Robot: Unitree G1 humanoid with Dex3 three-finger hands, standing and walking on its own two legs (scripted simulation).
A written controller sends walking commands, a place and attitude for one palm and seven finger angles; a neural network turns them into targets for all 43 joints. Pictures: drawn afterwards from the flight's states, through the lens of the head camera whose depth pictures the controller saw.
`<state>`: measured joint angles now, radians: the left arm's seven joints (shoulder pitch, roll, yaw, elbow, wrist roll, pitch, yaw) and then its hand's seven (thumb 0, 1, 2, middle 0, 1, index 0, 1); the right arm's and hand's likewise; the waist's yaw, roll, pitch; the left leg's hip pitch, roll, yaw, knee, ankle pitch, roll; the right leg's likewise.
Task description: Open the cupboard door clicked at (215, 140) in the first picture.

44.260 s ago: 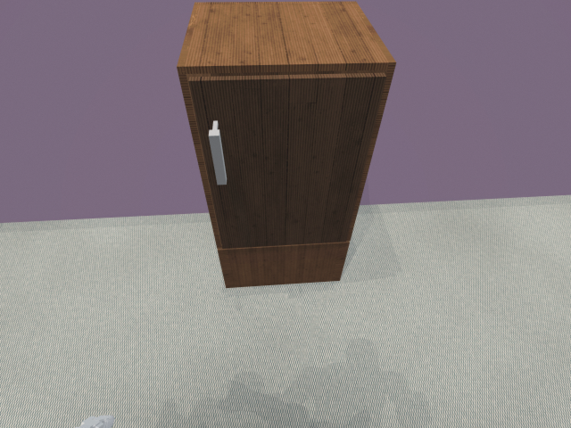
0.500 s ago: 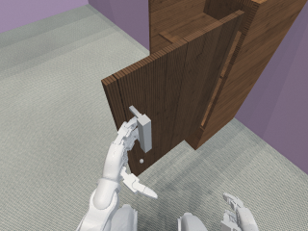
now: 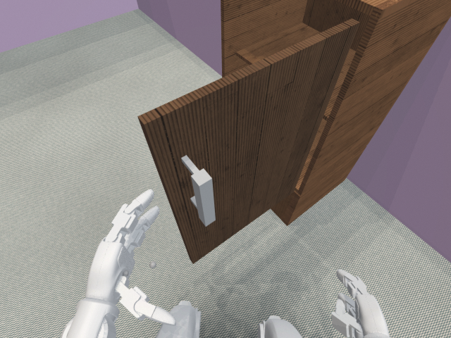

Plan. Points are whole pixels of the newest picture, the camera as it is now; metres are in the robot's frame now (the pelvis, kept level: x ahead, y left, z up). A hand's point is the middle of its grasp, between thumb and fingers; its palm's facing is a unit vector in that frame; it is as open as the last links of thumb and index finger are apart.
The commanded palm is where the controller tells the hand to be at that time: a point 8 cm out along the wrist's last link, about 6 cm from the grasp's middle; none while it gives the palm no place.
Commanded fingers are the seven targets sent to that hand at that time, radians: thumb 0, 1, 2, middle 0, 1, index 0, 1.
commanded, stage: slide the hand sideways off the handle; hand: left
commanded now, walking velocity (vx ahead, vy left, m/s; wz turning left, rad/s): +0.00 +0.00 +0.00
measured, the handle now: (198, 192) +0.36 +0.07 +0.05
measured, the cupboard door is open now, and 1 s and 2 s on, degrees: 89 89 89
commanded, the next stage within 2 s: draw the hand back to the body in 0.08 s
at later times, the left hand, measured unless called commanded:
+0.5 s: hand (106, 268) +0.21 +0.17 +0.11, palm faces -0.10 -0.99 -0.05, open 16.3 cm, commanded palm +0.18 +0.23 +0.11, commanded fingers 0.00 -0.50 0.30 -0.15 -0.30 -0.15 -0.30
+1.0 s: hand (16, 244) +0.21 +0.24 +0.18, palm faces +0.26 -0.90 -0.36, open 13.7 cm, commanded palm +0.17 +0.29 +0.21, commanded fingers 0.00 0.27 0.63 -0.18 -0.30 -0.18 -0.30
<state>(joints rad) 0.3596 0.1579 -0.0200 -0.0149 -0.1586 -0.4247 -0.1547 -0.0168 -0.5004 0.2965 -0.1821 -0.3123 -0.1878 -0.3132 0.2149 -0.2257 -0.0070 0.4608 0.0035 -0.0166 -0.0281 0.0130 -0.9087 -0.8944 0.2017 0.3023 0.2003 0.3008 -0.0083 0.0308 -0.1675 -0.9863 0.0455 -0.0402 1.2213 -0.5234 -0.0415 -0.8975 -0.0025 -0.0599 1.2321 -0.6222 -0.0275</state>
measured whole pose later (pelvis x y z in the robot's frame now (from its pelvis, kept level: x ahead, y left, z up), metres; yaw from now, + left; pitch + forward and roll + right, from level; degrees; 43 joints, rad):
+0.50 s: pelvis +0.00 +0.03 +0.02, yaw +0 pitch +12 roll -2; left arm 0.48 0.22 0.03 -0.23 -0.21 -0.27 -0.18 -0.02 -0.50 0.30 -0.15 -0.30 -0.15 -0.30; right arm 0.28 -0.20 0.04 0.43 0.04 -0.05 -0.06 0.02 -0.91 -0.89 0.20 0.30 0.20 0.30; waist -0.02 0.05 -0.16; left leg -0.84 0.04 -0.03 1.12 -0.48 0.00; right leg -0.74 -0.01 -0.05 1.08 -0.55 0.01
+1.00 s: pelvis +0.02 +0.04 +0.08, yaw +0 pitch +3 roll -1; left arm 0.57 0.31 0.11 -0.41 -0.03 -0.02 0.13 -0.01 -0.06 0.49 -0.17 -0.30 -0.17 -0.30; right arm 0.27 -0.22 0.07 0.49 0.02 -0.08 -0.12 0.01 -0.91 -0.89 0.20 0.30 0.20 0.30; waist 0.04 0.05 -0.09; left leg -0.44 0.02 0.00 0.77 -0.38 0.01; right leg -0.34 -0.02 -0.03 0.71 -0.42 0.03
